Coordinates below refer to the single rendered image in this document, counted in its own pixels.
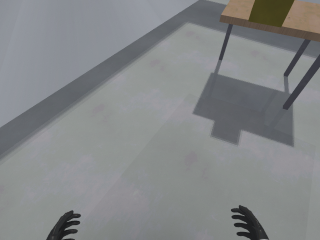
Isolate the table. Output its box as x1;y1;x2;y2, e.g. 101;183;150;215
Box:
219;0;320;110

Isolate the carton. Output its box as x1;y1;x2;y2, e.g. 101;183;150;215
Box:
248;0;295;28

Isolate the left robot hand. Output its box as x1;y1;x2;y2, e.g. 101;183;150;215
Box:
46;210;81;240

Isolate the right robot hand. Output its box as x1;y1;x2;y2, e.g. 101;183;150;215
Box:
231;205;269;240

